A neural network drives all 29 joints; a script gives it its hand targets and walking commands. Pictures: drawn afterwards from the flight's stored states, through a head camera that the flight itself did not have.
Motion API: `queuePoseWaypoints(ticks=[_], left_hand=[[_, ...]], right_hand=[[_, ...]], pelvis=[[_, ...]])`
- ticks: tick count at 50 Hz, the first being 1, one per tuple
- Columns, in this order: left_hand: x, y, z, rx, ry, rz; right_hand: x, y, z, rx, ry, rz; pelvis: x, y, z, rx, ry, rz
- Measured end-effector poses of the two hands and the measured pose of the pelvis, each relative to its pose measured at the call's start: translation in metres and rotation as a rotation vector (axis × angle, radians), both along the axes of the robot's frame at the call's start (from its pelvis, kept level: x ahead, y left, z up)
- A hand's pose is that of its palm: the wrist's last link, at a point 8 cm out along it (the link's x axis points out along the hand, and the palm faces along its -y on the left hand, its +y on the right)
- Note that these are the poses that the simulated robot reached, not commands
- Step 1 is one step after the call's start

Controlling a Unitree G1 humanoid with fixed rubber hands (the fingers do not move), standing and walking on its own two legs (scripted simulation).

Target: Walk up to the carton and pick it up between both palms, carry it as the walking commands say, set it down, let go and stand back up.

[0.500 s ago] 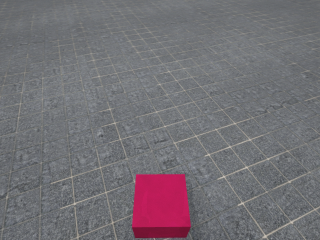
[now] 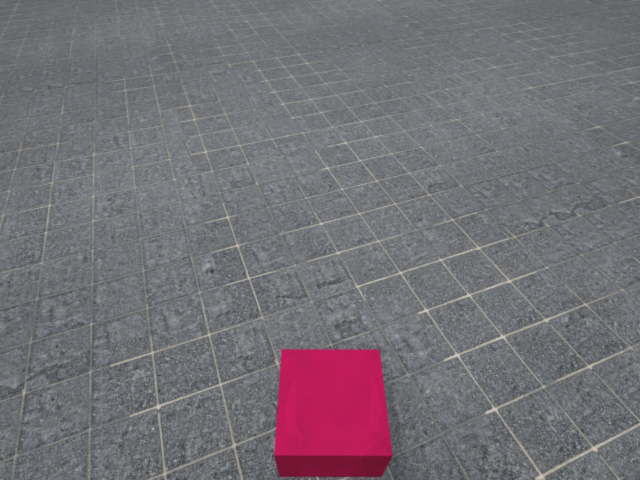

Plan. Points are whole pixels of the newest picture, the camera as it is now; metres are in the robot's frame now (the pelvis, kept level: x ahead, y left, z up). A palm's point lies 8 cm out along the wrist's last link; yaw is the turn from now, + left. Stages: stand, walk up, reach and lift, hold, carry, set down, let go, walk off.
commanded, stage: walk up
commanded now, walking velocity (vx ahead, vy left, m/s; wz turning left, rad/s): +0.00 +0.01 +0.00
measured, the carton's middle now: (330, 411) +0.47 -0.04 -0.68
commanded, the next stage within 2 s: stand in 1.82 s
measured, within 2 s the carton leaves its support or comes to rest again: neither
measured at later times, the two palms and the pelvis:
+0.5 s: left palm out of the picture +0.03 +0.24 -0.15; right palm out of the picture +0.00 -0.20 -0.15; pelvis +0.02 +0.02 +0.00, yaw +0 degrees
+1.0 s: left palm out of the picture +0.06 +0.27 -0.15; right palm out of the picture +0.02 -0.18 -0.14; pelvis +0.04 +0.05 +0.00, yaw -1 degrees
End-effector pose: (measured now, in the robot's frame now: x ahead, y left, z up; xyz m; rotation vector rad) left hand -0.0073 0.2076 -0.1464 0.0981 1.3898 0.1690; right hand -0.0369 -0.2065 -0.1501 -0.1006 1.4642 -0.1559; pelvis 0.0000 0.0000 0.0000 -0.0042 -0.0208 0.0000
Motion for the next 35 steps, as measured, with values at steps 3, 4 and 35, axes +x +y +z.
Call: queuePoseWaypoints(ticks=[3, 4, 35], left_hand=[[0.003, 0.003, 0.0, 0.002, 0.0, 0.0], [0.004, 0.004, 0.0, 0.002, 0.0, -0.001], [0.051, 0.046, -0.005, 0.015, 0.0, -0.029]], right_hand=[[0.004, 0.001, 0.0, -0.001, -0.004, 0.004], [0.006, 0.002, 0.0, -0.002, -0.005, 0.005], [0.046, 0.017, 0.005, -0.054, -0.03, 0.006]], pelvis=[[0.002, 0.002, 0.0, -0.001, 0.0, 0.0], [0.003, 0.003, 0.0, -0.002, 0.0, 0.0], [0.032, 0.033, -0.002, -0.013, -0.001, -0.005]])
